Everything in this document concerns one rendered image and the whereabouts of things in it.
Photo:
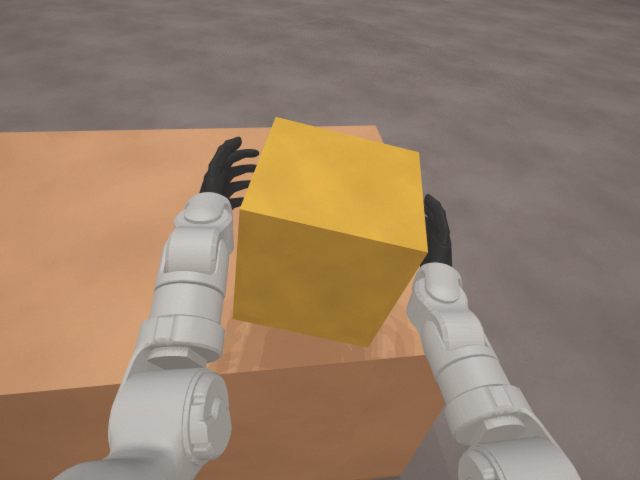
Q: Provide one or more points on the left robot forearm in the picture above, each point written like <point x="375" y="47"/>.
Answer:
<point x="184" y="328"/>

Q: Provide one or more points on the pedestal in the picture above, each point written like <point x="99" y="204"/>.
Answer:
<point x="84" y="217"/>

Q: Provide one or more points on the left robot hand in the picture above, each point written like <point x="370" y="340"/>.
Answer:
<point x="220" y="173"/>

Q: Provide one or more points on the robot right upper arm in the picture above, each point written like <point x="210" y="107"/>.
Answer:
<point x="533" y="458"/>

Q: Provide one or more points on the robot left upper arm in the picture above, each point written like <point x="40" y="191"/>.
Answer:
<point x="165" y="425"/>

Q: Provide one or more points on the right robot hand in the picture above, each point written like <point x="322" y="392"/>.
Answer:
<point x="438" y="233"/>

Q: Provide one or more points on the carton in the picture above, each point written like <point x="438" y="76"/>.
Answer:
<point x="331" y="231"/>

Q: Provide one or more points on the right robot forearm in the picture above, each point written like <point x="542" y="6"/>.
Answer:
<point x="482" y="406"/>

